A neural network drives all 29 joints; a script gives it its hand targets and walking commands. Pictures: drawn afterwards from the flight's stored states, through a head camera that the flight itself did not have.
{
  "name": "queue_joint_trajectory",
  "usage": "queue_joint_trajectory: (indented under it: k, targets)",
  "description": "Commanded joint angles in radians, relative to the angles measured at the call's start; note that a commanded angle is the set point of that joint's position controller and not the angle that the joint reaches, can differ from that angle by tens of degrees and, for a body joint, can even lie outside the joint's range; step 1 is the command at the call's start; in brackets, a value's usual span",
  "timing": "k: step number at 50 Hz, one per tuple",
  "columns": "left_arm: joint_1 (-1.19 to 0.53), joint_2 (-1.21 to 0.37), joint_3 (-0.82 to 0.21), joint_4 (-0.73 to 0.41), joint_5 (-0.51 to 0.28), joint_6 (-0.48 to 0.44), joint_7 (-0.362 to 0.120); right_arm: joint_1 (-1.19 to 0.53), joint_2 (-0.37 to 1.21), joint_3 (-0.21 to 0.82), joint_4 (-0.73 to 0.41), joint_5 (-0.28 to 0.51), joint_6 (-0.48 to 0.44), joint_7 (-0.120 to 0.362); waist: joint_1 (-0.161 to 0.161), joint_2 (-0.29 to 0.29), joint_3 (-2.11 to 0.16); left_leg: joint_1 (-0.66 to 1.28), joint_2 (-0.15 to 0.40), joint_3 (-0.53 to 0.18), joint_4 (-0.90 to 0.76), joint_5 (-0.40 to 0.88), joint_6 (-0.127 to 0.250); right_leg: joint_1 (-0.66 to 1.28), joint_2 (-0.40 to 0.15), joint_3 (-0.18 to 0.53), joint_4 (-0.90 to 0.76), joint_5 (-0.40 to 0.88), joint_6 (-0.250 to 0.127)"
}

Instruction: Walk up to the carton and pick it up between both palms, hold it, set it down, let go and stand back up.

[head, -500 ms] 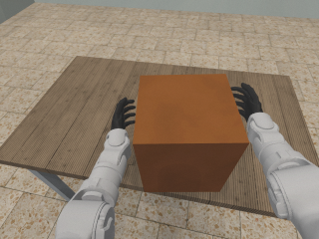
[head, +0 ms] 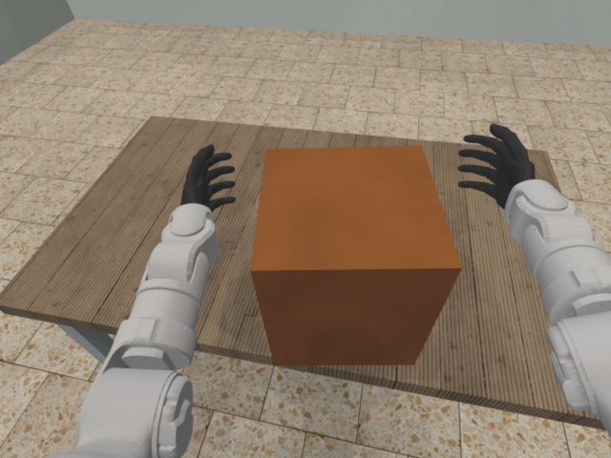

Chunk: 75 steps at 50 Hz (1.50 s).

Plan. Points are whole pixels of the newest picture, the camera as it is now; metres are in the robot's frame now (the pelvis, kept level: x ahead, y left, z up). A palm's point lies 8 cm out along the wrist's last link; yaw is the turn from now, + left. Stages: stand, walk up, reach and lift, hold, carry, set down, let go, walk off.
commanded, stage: set down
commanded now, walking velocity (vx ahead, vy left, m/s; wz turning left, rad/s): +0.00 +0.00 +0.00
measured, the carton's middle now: (343, 262) +0.40 +0.04 +0.04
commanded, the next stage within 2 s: none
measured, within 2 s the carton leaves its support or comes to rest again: neither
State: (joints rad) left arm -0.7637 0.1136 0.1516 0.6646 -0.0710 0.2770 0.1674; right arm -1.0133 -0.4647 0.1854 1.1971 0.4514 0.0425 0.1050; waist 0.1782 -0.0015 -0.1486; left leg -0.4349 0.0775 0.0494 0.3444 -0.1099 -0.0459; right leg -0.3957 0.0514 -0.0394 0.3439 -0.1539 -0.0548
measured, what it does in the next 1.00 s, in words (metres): stands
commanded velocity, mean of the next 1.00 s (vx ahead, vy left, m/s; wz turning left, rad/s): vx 0.00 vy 0.00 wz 0.00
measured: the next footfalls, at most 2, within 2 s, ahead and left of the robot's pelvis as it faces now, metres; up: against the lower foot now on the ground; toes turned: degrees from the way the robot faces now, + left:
none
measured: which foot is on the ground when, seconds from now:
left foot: down 0.00-1.00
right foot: down 0.00-1.00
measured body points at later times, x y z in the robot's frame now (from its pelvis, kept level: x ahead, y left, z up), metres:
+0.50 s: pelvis +0.01 +0.00 +0.00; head +0.02 +0.00 +0.45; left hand +0.39 +0.24 +0.19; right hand +0.49 -0.18 +0.20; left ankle +0.02 +0.15 -0.74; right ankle +0.00 -0.08 -0.74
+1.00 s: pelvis +0.00 +0.00 +0.00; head +0.00 +0.00 +0.45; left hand +0.33 +0.23 +0.14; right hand +0.41 -0.20 +0.13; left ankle +0.02 +0.15 -0.74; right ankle +0.00 -0.08 -0.74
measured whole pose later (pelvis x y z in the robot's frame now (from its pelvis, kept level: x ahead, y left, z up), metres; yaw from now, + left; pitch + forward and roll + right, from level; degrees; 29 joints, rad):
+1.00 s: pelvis +0.00 +0.00 +0.00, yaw +0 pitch +3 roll +0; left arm -0.39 0.05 0.19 0.01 -0.03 0.67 0.19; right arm -0.62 -0.50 0.07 0.68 0.42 0.23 0.14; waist 0.08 0.00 -0.05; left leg -0.23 0.05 0.03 0.30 -0.10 -0.04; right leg -0.21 0.04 -0.02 0.33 -0.16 -0.05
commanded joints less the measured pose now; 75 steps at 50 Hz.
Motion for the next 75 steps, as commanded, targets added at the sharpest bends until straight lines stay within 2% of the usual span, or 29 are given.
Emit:
queue_joint_trajectory:
  k: [1,4,6,9,15,17,21,25,30,31,37,45,49,52,55,58,61,64,68,71,75]
  targets:
    - [-0.34,0.112,0.029,-0.272,0.004,0.063,0.025,-0.44,-0.172,-0.063,-0.211,-0.003,0.024,0.004,0.012,-0.054,-0.444,0.2,-0.071,0.009,0.007,0.222,0.018,0.276,0.017,0.048,-0.018,0.223,0.066]
    - [-0.347,0.107,0.025,-0.333,-0.001,0.146,0.024,-0.446,-0.19,-0.102,-0.235,-0.028,0.078,0.003,-0.027,-0.061,-0.421,0.229,-0.073,-0.002,0.003,0.217,0.015,0.293,0.019,0.038,-0.014,0.277,0.076]
    - [-0.355,0.11,0.028,-0.382,-0.008,0.189,0.024,-0.437,-0.192,-0.112,-0.25,-0.031,0.11,0.004,-0.036,-0.062,-0.412,0.242,-0.075,-0.004,-0.001,0.205,0.017,0.296,0.016,0.04,-0.018,0.28,0.078]
    - [-0.338,0.114,0.041,-0.42,-0.005,0.255,0.024,-0.439,-0.204,-0.116,-0.281,-0.029,0.145,0.004,-0.046,-0.062,-0.408,0.256,-0.078,-0.011,0.003,0.237,0.016,0.325,0.017,0.035,-0.01,0.351,0.083]
    - [-0.352,0.133,0.054,-0.485,-0.011,0.329,0.023,-0.452,-0.23,-0.112,-0.322,0.002,0.189,0.01,-0.053,-0.045,-0.408,0.272,-0.08,-0.021,0.002,0.251,0.012,0.343,0.015,0.031,-0.002,0.393,0.089]
    - [-0.34,0.13,0.056,-0.455,-0.011,0.348,0.021,-0.45,-0.23,-0.095,-0.309,0.013,0.201,0.014,-0.049,-0.048,-0.372,0.272,-0.08,-0.024,0.0,0.24,0.014,0.337,0.014,0.034,-0.007,0.373,0.086]
    - [-0.313,0.127,0.063,-0.479,0.0,0.368,0.018,-0.415,-0.237,-0.075,-0.321,0.032,0.211,0.02,-0.045,-0.048,-0.35,0.288,-0.08,-0.022,-0.007,0.254,0.011,0.349,0.017,0.035,-0.011,0.375,0.083]
    - [-0.26,0.111,0.068,-0.51,0.018,0.381,0.011,-0.356,-0.245,-0.074,-0.326,0.031,0.207,0.026,-0.058,-0.044,-0.316,0.307,-0.082,-0.025,-0.012,0.257,0.011,0.364,0.02,0.035,-0.016,0.382,0.077]
    - [-0.156,0.086,0.073,-0.63,0.038,0.375,0.001,-0.258,-0.243,-0.098,-0.426,0.017,0.184,0.026,-0.077,-0.049,-0.308,0.32,-0.088,-0.026,-0.021,0.255,0.017,0.396,0.018,0.041,-0.013,0.409,0.075]
    - [-0.144,0.08,0.064,-0.651,0.037,0.372,-0.001,-0.24,-0.245,-0.11,-0.437,0.014,0.18,0.026,-0.087,-0.038,-0.301,0.321,-0.088,-0.03,-0.021,0.246,0.016,0.387,0.017,0.041,-0.013,0.399,0.072]
    - [-0.064,0.063,0.05,-0.767,0.027,0.365,0.008,-0.168,-0.248,-0.155,-0.579,-0.006,0.159,0.026,-0.096,-0.047,-0.304,0.348,-0.087,-0.03,-0.022,0.209,0.03,0.336,0.015,0.044,-0.024,0.32,0.061]
    - [0.059,0.03,0.05,-0.774,0.038,0.361,0.015,-0.03,-0.217,-0.171,-0.639,-0.03,0.159,0.035,-0.09,-0.075,-0.228,0.348,-0.085,-0.026,-0.041,0.122,0.052,0.282,0.007,0.064,-0.05,0.162,0.048]
    - [0.102,0.01,0.033,-0.817,0.05,0.356,0.019,0.043,-0.211,-0.184,-0.658,-0.035,0.152,0.04,-0.105,-0.054,-0.21,0.369,-0.085,-0.027,-0.041,0.126,0.051,0.27,0.003,0.068,-0.054,0.149,0.041]
    - [0.127,0.008,0.038,-0.818,0.057,0.345,0.02,0.077,-0.196,-0.179,-0.687,-0.038,0.146,0.039,-0.099,-0.066,-0.183,0.35,-0.089,-0.023,-0.047,0.095,0.06,0.274,-0.004,0.078,-0.056,0.127,0.042]
    - [0.186,-0.006,0.034,-0.839,0.061,0.334,0.02,0.13,-0.195,-0.185,-0.721,-0.04,0.137,0.038,-0.106,-0.074,-0.171,0.361,-0.089,-0.023,-0.05,0.105,0.062,0.28,-0.004,0.08,-0.054,0.145,0.041]
    - [0.239,-0.023,0.013,-0.882,0.066,0.322,0.02,0.199,-0.202,-0.196,-0.746,-0.039,0.119,0.037,-0.122,-0.055,-0.174,0.401,-0.086,-0.028,-0.043,0.15,0.054,0.275,0.003,0.075,-0.054,0.186,0.034]
    - [0.297,-0.042,0.003,-0.902,0.071,0.301,0.021,0.254,-0.201,-0.199,-0.777,-0.04,0.096,0.039,-0.123,-0.057,-0.153,0.426,-0.084,-0.028,-0.042,0.17,0.054,0.261,0.007,0.072,-0.06,0.188,0.026]
    - [0.37,-0.055,-0.008,-0.935,0.077,0.271,0.023,0.331,-0.2,-0.2,-0.816,-0.036,0.067,0.042,-0.125,-0.055,-0.145,0.447,-0.084,-0.031,-0.036,0.206,0.053,0.272,0.005,0.074,-0.055,0.245,0.023]
    - [0.44,-0.069,-0.014,-0.943,0.084,0.219,0.027,0.409,-0.188,-0.201,-0.857,-0.04,0.03,0.05,-0.121,-0.069,-0.129,0.441,-0.083,-0.027,-0.044,0.181,0.059,0.263,0.0,0.084,-0.063,0.219,0.017]
    - [0.493,-0.085,-0.025,-0.938,0.095,0.181,0.032,0.479,-0.187,-0.208,-0.857,-0.045,0.002,0.056,-0.127,-0.058,-0.103,0.458,-0.081,-0.028,-0.046,0.184,0.057,0.252,0.001,0.084,-0.069,0.211,0.007]
    - [0.567,-0.098,-0.034,-0.933,0.099,0.121,0.031,0.556,-0.17,-0.198,-0.895,-0.048,-0.042,0.06,-0.121,-0.077,-0.084,0.447,-0.084,-0.023,-0.052,0.175,0.064,0.271,-0.007,0.095,-0.07,0.243,0.007]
